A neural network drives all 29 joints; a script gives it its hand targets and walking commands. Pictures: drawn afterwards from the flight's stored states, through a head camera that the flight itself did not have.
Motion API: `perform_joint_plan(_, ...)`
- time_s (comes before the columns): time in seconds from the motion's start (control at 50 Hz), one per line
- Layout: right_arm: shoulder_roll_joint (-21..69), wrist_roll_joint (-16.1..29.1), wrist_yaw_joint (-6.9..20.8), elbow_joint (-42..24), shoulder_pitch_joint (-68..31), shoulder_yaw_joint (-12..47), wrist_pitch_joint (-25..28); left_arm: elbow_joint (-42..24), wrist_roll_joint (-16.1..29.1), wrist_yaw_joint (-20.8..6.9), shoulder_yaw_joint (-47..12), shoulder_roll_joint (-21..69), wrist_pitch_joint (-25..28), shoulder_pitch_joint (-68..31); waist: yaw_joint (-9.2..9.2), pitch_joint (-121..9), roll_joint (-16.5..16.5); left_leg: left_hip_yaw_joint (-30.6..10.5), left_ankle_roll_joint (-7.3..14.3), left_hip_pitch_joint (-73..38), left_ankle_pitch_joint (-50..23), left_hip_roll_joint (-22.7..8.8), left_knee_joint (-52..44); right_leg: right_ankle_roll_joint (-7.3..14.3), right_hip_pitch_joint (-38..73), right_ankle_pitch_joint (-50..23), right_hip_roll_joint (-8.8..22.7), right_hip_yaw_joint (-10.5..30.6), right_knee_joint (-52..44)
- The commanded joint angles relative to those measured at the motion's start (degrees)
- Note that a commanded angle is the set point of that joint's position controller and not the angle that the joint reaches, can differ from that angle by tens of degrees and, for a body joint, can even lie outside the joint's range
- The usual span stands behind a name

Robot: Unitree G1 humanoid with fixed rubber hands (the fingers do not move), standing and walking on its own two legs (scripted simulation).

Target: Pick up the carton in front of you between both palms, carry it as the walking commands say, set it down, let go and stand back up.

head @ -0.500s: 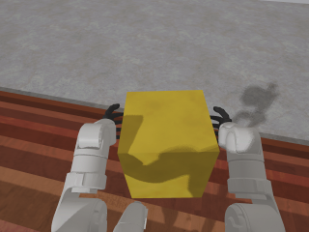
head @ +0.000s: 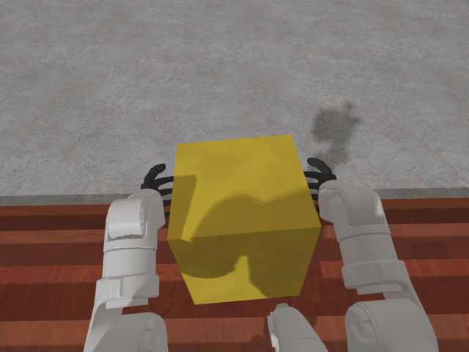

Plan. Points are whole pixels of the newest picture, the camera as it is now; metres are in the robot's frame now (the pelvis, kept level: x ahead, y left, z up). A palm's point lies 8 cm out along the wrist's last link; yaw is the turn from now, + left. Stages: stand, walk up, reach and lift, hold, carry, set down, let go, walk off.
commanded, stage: carry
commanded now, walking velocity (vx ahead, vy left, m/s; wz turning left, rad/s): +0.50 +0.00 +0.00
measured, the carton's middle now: (241, 223) +0.34 -0.02 +0.00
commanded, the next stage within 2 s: none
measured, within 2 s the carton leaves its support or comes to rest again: neither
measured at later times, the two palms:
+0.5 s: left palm (167, 149) +0.67 +0.15 -0.09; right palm (268, 136) +0.68 -0.15 -0.10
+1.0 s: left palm (168, 120) +0.99 +0.19 -0.25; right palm (242, 114) +0.99 -0.11 -0.24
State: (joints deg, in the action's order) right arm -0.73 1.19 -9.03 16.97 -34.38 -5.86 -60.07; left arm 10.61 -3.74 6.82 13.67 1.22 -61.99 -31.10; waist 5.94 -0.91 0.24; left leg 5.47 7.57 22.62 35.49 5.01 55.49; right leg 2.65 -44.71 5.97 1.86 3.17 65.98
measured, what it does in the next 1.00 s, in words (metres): goes down: right foot 0.16 m lower, then left foot 0.16 m lower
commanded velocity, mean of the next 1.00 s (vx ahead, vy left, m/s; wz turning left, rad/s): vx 0.07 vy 0.00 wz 0.00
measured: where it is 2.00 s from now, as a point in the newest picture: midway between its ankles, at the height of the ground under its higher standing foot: (218, 208)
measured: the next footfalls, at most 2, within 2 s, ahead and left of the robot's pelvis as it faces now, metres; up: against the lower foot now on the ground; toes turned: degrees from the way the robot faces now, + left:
right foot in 0.18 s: +0.27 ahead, -0.08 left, -0.16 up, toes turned +0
left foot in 0.66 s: +0.62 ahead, +0.07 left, -0.33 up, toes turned +1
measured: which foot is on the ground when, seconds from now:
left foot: down 0.00-0.20, up 0.22-0.64, down 0.66-1.00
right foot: up 0.00-0.16, down 0.18-0.66, up 0.68-1.00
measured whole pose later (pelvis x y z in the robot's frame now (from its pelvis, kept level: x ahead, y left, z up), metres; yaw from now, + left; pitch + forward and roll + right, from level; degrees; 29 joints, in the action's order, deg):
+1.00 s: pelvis +0.65 +0.04 -0.33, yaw +1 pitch +2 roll -2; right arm 0.0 -0.2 -8.6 15.4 -33.1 -7.1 -60.3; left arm 10.4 -2.8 7.4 11.4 0.7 -61.7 -30.3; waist 3.4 -1.3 0.5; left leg 4.2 9.1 21.4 36.1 6.1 55.5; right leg 2.3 -45.6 2.3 2.0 3.0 66.5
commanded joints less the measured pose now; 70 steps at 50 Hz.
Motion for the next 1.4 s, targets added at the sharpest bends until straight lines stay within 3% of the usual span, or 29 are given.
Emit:
perform_joint_plan(0.0, 68.74, 24.78, 15.62, -12.85, -39.55, 33.79, 2.48, -5.77, 20.15, -11.41, -37.26, 60.68, 2.91, -37.52, 1.1, -22.34, 1.54, -18.44, 4.93, -24.88, -40.03, -10.01, -2.2, 0.01, -8.76, -18.61, -0.65, -2.4, -15.09)
perform_joint_plan(0.08, 64.64, 23.63, 15.29, -13.74, -36.7, 33.92, 2.6, -8.3, 20.35, -11.04, -38.86, 58.3, 2.07, -37.53, 2.4, -16.13, 5.02, -11.73, 2.79, -7.13, -33.08, -6.66, -2.08, -0.01, 16.21, -30.56, -4.03, -8.9, -34.07)
perform_joint_plan(0.1, 63.43, 23.25, 15.2, -13.32, -37.39, 33.19, 2.28, -7.56, 20.08, -10.92, -38.48, 56.57, 1.53, -35.12, -2.47, -19.85, 10.08, -10.46, 1.22, -4.53, -40.22, -9.47, 4.01, 2.07, 24.46, -36.23, -4.17, -10.75, -22.2)
perform_joint_plan(0.14, 62.22, 21.37, 15.13, -11.28, -34.35, 32.64, 1.71, -7.62, 20.4, -11.21, -38.31, 54.47, 0.78, -35.23, -13.63, -23.76, 5.44, -3.78, -3.8, 2.63, -53.04, -9.6, 23.29, 3.18, 44.5, -27.43, -5.12, -12.39, -27.74)
perform_joint_plan(0.16, 60.58, 20.34, 14.97, -11.15, -35.02, 31.42, 1.07, -5.89, 20.69, -11.52, -38.05, 53.85, 0.45, -33.33, -21.33, -24.23, -5.55, 0.07, -6.39, 9.6, -43.97, -4.96, 46.01, 5.81, 53.44, -26.7, -3.49, -11.54, -33.6)
perform_joint_plan(0.18, 59.48, 18.69, 14.64, -10.17, -36.58, 29.51, 0.35, -3.74, 20.81, -11.93, -36.41, 52.16, 0.07, -33.39, -20.17, -14.15, -11.92, 3.51, -6.37, 18.25, 5.04, 3.81, 59.96, 7.46, 49.86, -40.66, 3.55, -5.29, -40.31)
perform_joint_plan(0.2, 56.95, 17.42, 14.09, -8.42, -35.71, 27.56, -1.19, -0.7, 21.81, -12.1, -36.13, 52.07, -0.21, -34.29, -10.19, -17.36, -14.03, -5.66, -5.7, 30.79, 8.66, 2.66, 55.9, 10.21, 63.05, -74.51, 12.02, 11.79, -24.96)
perform_joint_plan(0.24, 53.45, 13.71, 12.84, -5.94, -32.31, 23.14, -1.81, -2.61, 26.8, -12.93, -39.55, 57.06, -0.27, -41.0, -9.16, -21.49, -3.77, -9.67, -4.89, 34.89, 1.53, -3.35, 43.62, 14.36, 59.05, -49.67, 15.53, 20.11, -25.22)
perform_joint_plan(0.26, 52.85, 12.76, 12.38, -5.33, -32.21, 22.15, -1.78, -3.69, 29.22, -13.37, -39.59, 58.94, -0.18, -43.26, -9.23, -20.42, 6.72, -9.07, -4.09, 30.38, -7.99, -5.86, 31.38, 8.89, 51.2, -37.72, 10.45, 16.89, -27.8)
perform_joint_plan(0.28, 54.83, 11.92, 12.23, -6.49, -32.42, 21.46, -1.71, -4.07, 30.75, -13.57, -40.63, 62.28, 0.56, -46.98, -7.72, -24.76, -5.79, -10.88, -3.96, 29.87, -9.44, -6.74, 28.17, 12.74, 52.2, -46.37, 15.0, 22.25, -22.16)
perform_joint_plan(0.32, 56.83, 12.35, 12.51, -9.07, -35.99, 22.03, -1.08, -5.95, 32.61, -13.86, -41.82, 65.6, 1.46, -49.35, -9.96, -23.84, -4.95, -10.62, -5.84, 24.61, -11.08, -6.68, 11.02, 16.63, 43.16, -31.98, 15.21, 25.46, -26.76)
perform_joint_plan(0.4, 60.4, 14.27, 12.94, -12.8, -37.14, 25.94, 0.41, -7.63, 32.65, -13.52, -43.19, 68.7, 2.58, -48.01, -8.58, -25.71, -3.78, -5.61, -3.38, 16.8, -25.52, -6.61, 13.44, 11.52, 38.25, -31.35, 10.97, 15.06, -20.88)
perform_joint_plan(0.48, 60.78, 15.59, 13.27, -14.82, -36.51, 29.61, 0.92, -7.2, 30.18, -13.14, -42.92, 65.3, 3.22, -41.35, -15.85, -22.22, -3.59, -8.3, -4.96, 45.12, -32.69, -6.59, 0.82, 11.04, 64.26, -23.22, 5.38, 20.84, -11.41)
perform_joint_plan(0.5, 59.73, 15.44, 13.46, -15.36, -35.85, 29.68, 1.03, -7.43, 30.07, -13.24, -42.99, 64.97, 3.29, -40.4, -15.84, -19.37, 2.79, -6.29, -6.13, 36.99, -43.08, -6.04, -11.69, 10.63, 55.75, -13.98, 2.1, 15.78, -11.21)
perform_joint_plan(0.58, 55.45, 14.49, 12.88, -16.08, -35.0, 29.54, -0.33, -5.48, 28.6, -13.03, -42.33, 62.63, 3.45, -37.4, -12.96, -15.08, -7.83, 0.62, -5.06, -1.76, -60.4, -3.34, -27.79, 6.74, 29.38, -7.95, -0.62, 2.92, -7.66)
perform_joint_plan(0.6, 54.9, 14.8, 12.97, -15.72, -33.96, 29.34, -0.8, -4.81, 28.36, -13.03, -42.05, 61.51, 3.45, -37.42, -3.92, -23.99, -13.91, 1.65, -2.66, -18.22, -65.67, -3.46, -14.74, 4.53, 24.94, -21.64, 4.48, 1.62, 3.78)
perform_joint_plan(0.62, 53.4, 14.79, 13.19, -15.02, -32.86, 29.08, -0.97, -4.42, 27.52, -13.09, -41.98, 61.1, 3.15, -37.04, 3.1, -27.04, -4.1, 2.3, -2.48, -29.48, -59.7, -2.22, -18.28, 1.24, 19.19, -24.88, 2.34, -3.33, 18.2)
perform_joint_plan(0.64, 53.21, 15.17, 13.54, -14.54, -33.26, 29.21, -1.23, -4.46, 26.37, -12.94, -41.24, 60.78, 2.84, -39.01, 8.83, -24.51, 7.62, -1.58, 0.98, -35.09, -54.97, -5.86, -22.92, -1.92, 10.92, 4.3, -5.21, -7.18, 40.62)
perform_joint_plan(0.66, 53.03, 15.32, 13.91, -11.03, -32.04, 27.48, -1.83, -1.94, 23.87, -12.58, -38.5, 59.46, 1.77, -39.31, 4.84, -17.98, 12.58, -10.02, 1.19, -34.76, -77.74, -10.95, -19.38, -1.79, 1.79, 36.87, -12.18, -5.88, 48.46)
perform_joint_plan(0.68, 52.2, 16.68, 14.03, -9.37, -33.19, 27.53, -2.32, 0.68, 22.21, -11.7, -34.75, 56.38, 0.33, -36.25, -2.67, -20.9, 14.22, -22.23, 4.43, -40.32, -91.81, -19.28, -13.58, -1.01, -4.08, 36.91, -9.21, 0.62, 44.29)
perform_joint_plan(0.74, 59.39, 22.84, 15.01, -11.22, -41.72, 31.28, -1.94, 0.01, 17.44, -10.24, -30.59, 52.81, -0.82, -34.11, -3.91, -25.4, 1.54, -38.76, 9.65, -26.96, -41.98, -23.53, -18.95, -0.82, -7.4, 23.78, -1.52, 5.86, 28.73)
perform_joint_plan(1.0, 65.08, 21.64, 15.92, -12.45, -35.45, 31.89, 1.85, -5.75, 22.27, -11.29, -40.42, 62.94, 2.88, -37.6, 1.66, -19.94, 3.27, -19.04, 2.08, -27.35, -48.2, -8.14, -3.45, -1.38, -12.12, -15.68, -2.24, -5.39, -11.99)
perform_joint_plan(1.1, 61.99, 22.71, 15.89, -12.72, -35.13, 32.42, 0.95, -8.14, 20.52, -10.0, -39.23, 57.67, 1.11, -37.16, 2.25, -15.91, 6.3, -11.07, -0.16, -12.19, -44.66, -3.53, 0.64, -1.2, 13.43, -28.12, -6.07, -11.54, -34.4)
perform_joint_plan(1.16, 60.5, 22.21, 16.11, -10.91, -36.5, 32.09, 0.05, -6.95, 19.06, -10.18, -37.04, 53.2, -0.42, -34.16, -15.4, -24.27, 3.83, -6.67, -5.83, 3.39, -64.58, -8.42, 27.0, 3.89, 44.92, -23.06, -5.71, -10.72, -28.35)
perform_joint_plan(1.18, 59.48, 21.6, 15.9, -10.23, -37.55, 30.73, -0.62, -4.98, 19.21, -10.36, -36.24, 52.64, -0.63, -32.99, -21.79, -20.39, -11.33, 0.12, -8.69, 10.52, -34.66, 0.07, 51.75, 6.59, 50.4, -26.26, -2.11, -9.71, -44.44)
perform_joint_plan(1.2, 58.45, 20.56, 15.35, -8.66, -37.61, 29.56, -1.36, -2.28, 19.67, -10.58, -35.1, 51.48, -1.48, -32.82, -18.61, -14.27, -10.7, 2.16, -7.05, 24.75, 7.64, 6.6, 62.81, 7.9, 56.27, -44.01, 3.12, -3.77, -37.62)
perform_joint_plan(1.22, 55.98, 19.18, 14.68, -7.9, -37.66, 27.18, -2.73, 0.41, 20.52, -10.74, -34.26, 50.82, -1.79, -33.9, -10.34, -18.96, -11.59, -8.64, -6.48, 31.99, 7.55, 3.48, 59.96, 10.98, 65.21, -72.32, 12.0, 12.63, -24.24)
perform_joint_plan(1.28, 52.87, 15.06, 12.47, -8.37, -37.5, 22.09, -3.71, -3.89, 28.34, -12.06, -37.95, 57.99, -2.01, -47.04, -8.08, -25.32, 2.55, -14.98, -4.15, 33.03, -7.62, -5.28, 39.31, 15.67, 54.47, -25.63, 15.72, 23.88, -25.9)
perform_joint_plan(1.38, 59.01, 13.82, 12.46, -11.29, -40.92, 23.17, -2.43, -5.57, 32.59, -13.58, -40.33, 66.33, -0.75, -51.37, -9.13, -20.62, -5.42, -6.96, -6.67, 18.82, -11.95, -6.41, 14.46, 12.65, 34.03, -22.16, 12.85, 22.2, -32.22)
